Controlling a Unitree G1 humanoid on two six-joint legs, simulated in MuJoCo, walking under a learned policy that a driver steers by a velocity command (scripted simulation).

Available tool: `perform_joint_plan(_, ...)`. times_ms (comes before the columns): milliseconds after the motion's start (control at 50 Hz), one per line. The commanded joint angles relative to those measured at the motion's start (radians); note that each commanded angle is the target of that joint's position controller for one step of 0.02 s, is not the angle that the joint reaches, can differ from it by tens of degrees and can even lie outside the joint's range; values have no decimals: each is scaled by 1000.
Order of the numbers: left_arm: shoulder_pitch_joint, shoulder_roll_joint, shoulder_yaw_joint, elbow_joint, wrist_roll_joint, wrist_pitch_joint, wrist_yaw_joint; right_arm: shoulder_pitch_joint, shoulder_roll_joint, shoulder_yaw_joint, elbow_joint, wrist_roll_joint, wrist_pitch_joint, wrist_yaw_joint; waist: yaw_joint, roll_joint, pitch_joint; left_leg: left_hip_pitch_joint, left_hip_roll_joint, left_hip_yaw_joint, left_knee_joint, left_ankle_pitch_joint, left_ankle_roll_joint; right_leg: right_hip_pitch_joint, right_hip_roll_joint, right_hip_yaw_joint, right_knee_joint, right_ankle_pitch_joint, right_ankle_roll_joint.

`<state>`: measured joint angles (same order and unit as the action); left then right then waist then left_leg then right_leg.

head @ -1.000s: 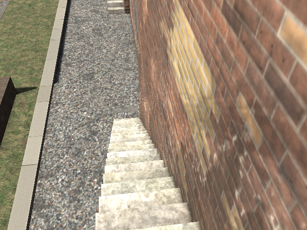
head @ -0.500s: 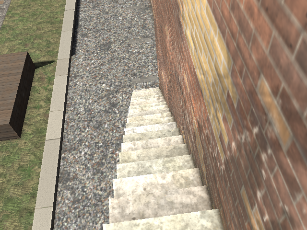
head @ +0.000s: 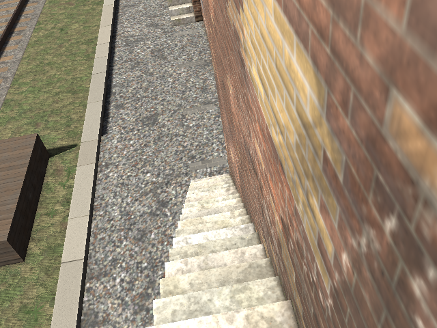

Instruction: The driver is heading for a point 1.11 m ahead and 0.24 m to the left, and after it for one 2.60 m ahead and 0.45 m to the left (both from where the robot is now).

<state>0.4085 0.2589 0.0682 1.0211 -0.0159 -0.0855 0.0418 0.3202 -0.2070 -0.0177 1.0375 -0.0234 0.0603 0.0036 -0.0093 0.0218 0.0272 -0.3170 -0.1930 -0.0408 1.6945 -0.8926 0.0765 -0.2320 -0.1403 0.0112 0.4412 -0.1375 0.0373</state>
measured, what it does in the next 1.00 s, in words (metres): goes down: left foot, then right foot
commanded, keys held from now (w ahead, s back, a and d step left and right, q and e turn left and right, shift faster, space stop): w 1.00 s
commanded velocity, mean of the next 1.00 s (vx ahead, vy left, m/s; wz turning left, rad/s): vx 0.23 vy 0.17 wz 0.00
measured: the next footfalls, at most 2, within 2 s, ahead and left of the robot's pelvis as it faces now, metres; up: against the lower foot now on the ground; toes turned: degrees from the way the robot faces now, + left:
left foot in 0.34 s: +0.08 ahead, +0.26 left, +0.00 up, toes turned -3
right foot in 0.68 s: +0.16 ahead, +0.11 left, +0.00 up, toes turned -2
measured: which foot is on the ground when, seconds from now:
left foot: up 0.00-0.32, down 0.34-0.70, up 0.72-1.00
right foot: down 0.00-0.36, up 0.38-0.66, down 0.68-1.00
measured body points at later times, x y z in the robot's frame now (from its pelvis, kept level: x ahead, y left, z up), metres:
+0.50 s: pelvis +0.08 +0.14 -0.05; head +0.07 +0.15 +0.40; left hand +0.19 +0.42 -0.17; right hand +0.04 -0.09 -0.19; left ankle +0.04 +0.26 -0.75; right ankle +0.12 -0.01 -0.69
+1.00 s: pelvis +0.17 +0.22 -0.06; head +0.18 +0.19 +0.39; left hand +0.15 +0.49 -0.18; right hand +0.33 -0.03 -0.19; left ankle +0.17 +0.38 -0.72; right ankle +0.12 +0.11 -0.75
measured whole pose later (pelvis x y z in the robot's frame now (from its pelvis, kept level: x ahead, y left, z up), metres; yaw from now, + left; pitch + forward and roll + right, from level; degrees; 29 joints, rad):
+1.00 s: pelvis +0.17 +0.22 -0.06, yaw +1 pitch +1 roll +3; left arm 0.41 0.24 0.03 0.97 0.00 -0.06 0.07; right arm 0.10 -0.27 -0.03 0.87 -0.06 0.00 0.03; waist 0.03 0.01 -0.01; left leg -0.54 -0.07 -0.10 1.07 -0.03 -0.03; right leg -0.40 -0.06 -0.01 0.98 -0.60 -0.02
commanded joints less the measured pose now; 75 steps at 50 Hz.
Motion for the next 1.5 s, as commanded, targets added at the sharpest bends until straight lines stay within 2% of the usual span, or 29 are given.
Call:
perform_joint_plan(20, 277, 197, 12, 33, -47, 14, -3, 198, 14, 2, -13, -49, 37, -13, -34, -280, -3, -577, 13, -119, 496, 139, -28, 219, -430, 469, 49, 623, -251)
perform_joint_plan(40, 156, 224, 25, 20, -64, 7, 17, 113, -10, -2, -39, -57, 55, -11, -27, -379, -25, -597, 58, -104, 505, 198, -58, 89, -477, 626, -125, 76, -348)
perform_joint_plan(60, 98, 187, 2, -4, -55, 7, 36, -29, -62, -11, -93, -55, 67, -7, -8, -293, 26, -565, 81, -164, 452, 319, -72, -49, -450, 569, -172, -98, -329)
perform_joint_plan(140, 73, 143, -16, -47, -20, 13, 43, -124, -43, -14, -133, -31, 91, 15, -25, -172, 79, -435, 41, -165, 127, 698, -139, -292, -214, 157, -50, -143, -154)
perform_joint_plan(180, 23, 55, -46, -70, -13, 24, 47, -179, 24, 10, -206, -19, 103, 25, -32, -286, 88, -452, 67, -112, -206, 810, -172, -265, -127, 63, -25, -257, -110)
perform_joint_plan(320, -180, 180, -2, -142, 18, 38, -8, 139, -30, 36, -147, -53, 53, 46, -136, -407, 18, 332, 137, 132, -786, 591, -94, -450, -116, -91, 24, -246, -100)
perform_joint_plan(360, -28, 110, 2, -101, 82, 120, 3, 109, -1, 55, -147, -21, 8, 73, -61, -77, 180, 164, 120, 16, -1243, 303, -71, -343, -18, -96, 471, -356, -130)
perform_joint_plan(380, 54, 43, 0, -127, 80, 148, 20, 42, -28, 63, -158, 2, -19, 73, 71, 196, 184, 251, 274, -291, -1118, 991, -29, -593, -2, -51, 700, -590, -121)
perform_joint_plan(400, -22, 51, -10, -195, 49, 139, 35, 275, -272, -21, -100, 37, -30, 57, -88, 534, 90, 358, 350, -599, -1243, 929, 67, -801, 104, 2, 791, -710, -98)
perform_joint_plan(420, -169, 108, -8, -234, 29, 116, 25, 306, -255, -21, -92, 51, -60, 36, -156, 448, 194, 205, 386, -696, -1396, 753, 72, -802, 65, 69, 819, -534, -78)
perform_joint_plan(480, -84, 60, -13, -146, 6, 100, 13, 23, -168, -11, -131, -36, -41, -5, 46, 216, 143, -84, 340, -389, -1273, 742, 130, -455, 47, -10, 805, -112, -48)
perform_joint_plan(540, -62, 68, 5, -86, 38, 111, 19, 45, -107, 12, -107, -22, -54, -13, 72, 88, 35, -95, 309, -217, -1122, 1068, 146, -285, 106, -64, 821, -71, -61)
perform_joint_plan(680, -1, 79, -20, -74, 45, 126, 37, 9, -129, 7, -111, 7, -62, -16, 93, 121, -20, -49, 267, -189, -946, 1053, 95, 36, 101, -44, 370, -122, -86)
perform_joint_plan(720, 146, 229, 15, -55, 29, 80, 44, 58, -139, -16, -147, 27, -55, -36, 115, -280, -42, -250, 51, -29, -469, 510, -54, 165, -169, 460, 66, 352, -263)
perform_joint_plan(820, -130, 96, -38, -125, 19, 23, 46, 4, -114, -23, -129, -25, -16, -6, -46, -108, 16, -171, 120, -64, -448, 510, -80, -176, -156, 372, 91, 146, -317)
perform_joint_plan(940, 20, 101, -11, -73, 12, 31, 28, -158, -127, -20, -173, -51, -57, 29, 11, -151, 0, -338, 127, -64, -642, 958, -97, -72, -7, 194, 331, -185, -202)
perform_joint_plan(1040, 95, 139, 12, -44, 33, 8, 33, -178, -93, -25, -191, -36, -104, 19, 33, -152, -8, -345, 130, -33, -646, 813, -129, -138, -100, 302, 429, -210, -217)
perform_joint_plan(1100, -64, 108, 3, -71, 24, 51, 74, -40, 13, 29, -146, 26, -112, 74, -87, -76, 72, 117, 161, 84, -1323, 1303, -125, -425, 82, -14, 496, -508, -100)
perform_joint_plan(1140, -96, 170, 11, -74, 13, 93, 47, 124, -26, 17, -56, -30, -120, 86, -185, 134, 105, 219, 116, 195, -1624, 1283, -150, -319, 150, -178, 718, -510, -95)
perform_joint_plan(1160, -67, 143, 32, -62, 13, 100, 47, 198, -45, -2, -32, -72, -138, 104, -194, 123, 83, 438, 245, 121, -1575, 1416, -43, -398, 220, -154, 1111, -564, -146)
perform_joint_plan(1180, -46, 105, 36, -67, 0, 122, 26, 300, -40, 2, -26, -57, -141, 99, -194, 153, -5, 608, 293, 98, -1417, 1387, -55, -601, 229, -111, 1424, -719, -181)
perform_joint_plan(1200, -37, 52, 32, -130, -24, 120, 14, 339, -156, -5, -42, -53, -166, 113, -102, 214, -53, 673, 442, -120, -1078, 2136, -19, -776, 216, -69, 1581, -716, -146)
perform_joint_plan(1220, -2, 47, 22, -138, -19, 111, 26, 328, -213, -32, -38, -31, -175, 105, -54, 132, -89, 691, 541, -242, -1087, 2162, 43, -852, 181, 18, 1534, -570, -166)
perform_joint_plan(1240, 45, 22, 12, -108, 1, 117, 40, 314, -286, -68, -36, -30, -187, 86, -62, 175, -107, 543, 658, -413, -1199, 1546, 216, -833, 138, 102, 1470, -476, -139)
perform_joint_plan(1260, -57, 102, 23, -73, 4, 137, 43, 210, -144, -30, -83, -42, -191, 91, -104, 29, -39, 458, 556, -316, -1278, 1298, 167, -820, 132, 111, 1435, -309, -121)
perform_joint_plan(1300, -123, 131, 34, -110, 5, 163, 34, 176, -108, 0, -51, -50, -221, 85, -64, 127, 54, 226, 575, -413, -1303, 1174, 222, -682, 113, 154, 1098, -117, -60)
perform_joint_plan(1340, -210, 130, 23, -127, -3, 188, 18, 75, -45, 32, -57, 2, -224, 65, 1, 54, 140, 14, 470, -274, -1402, 1093, 161, -485, 89, 124, 741, 62, 4)
perform_joint_plan(1400, -105, 24, -20, -59, 31, 195, -11, 17, -152, 32, -26, -11, -198, 49, 74, 162, 25, -233, 340, -70, -1334, 1359, 77, 106, 160, -88, 678, 197, -22)
perform_joint_plan(1500, 99, 108, -28, -24, 46, 116, -8, -9, -157, 10, -47, 16, -129, 9, 167, 82, 4, -114, 240, -76, -845, 1059, 54, 226, 108, -57, 243, 131, -68)
Velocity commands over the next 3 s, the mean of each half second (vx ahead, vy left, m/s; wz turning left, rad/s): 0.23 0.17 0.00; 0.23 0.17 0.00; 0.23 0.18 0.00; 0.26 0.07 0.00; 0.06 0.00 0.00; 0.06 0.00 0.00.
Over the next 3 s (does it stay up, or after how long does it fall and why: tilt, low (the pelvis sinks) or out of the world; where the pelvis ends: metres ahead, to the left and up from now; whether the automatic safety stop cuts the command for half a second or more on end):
stays up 0.59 0.22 -0.39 its command is cut before an obstacle from the start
